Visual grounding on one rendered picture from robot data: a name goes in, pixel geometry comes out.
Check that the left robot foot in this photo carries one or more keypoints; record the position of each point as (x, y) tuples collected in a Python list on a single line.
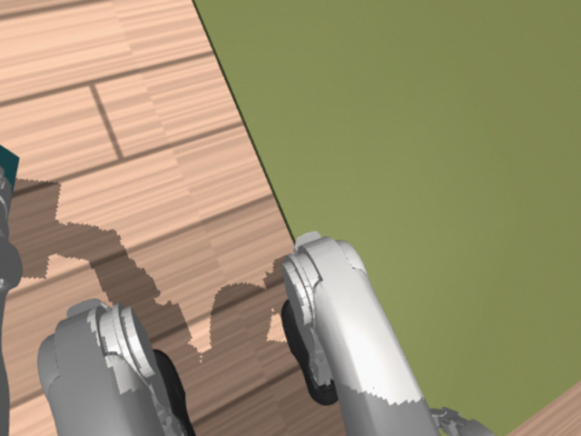
[(175, 391)]

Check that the carton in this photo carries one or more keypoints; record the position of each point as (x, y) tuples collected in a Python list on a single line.
[(9, 162)]

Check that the right robot hand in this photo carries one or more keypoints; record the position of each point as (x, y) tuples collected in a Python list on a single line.
[(453, 424)]

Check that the right robot foot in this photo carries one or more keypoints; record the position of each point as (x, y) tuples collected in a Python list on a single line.
[(324, 395)]

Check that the left robot arm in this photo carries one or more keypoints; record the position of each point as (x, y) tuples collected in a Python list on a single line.
[(11, 271)]

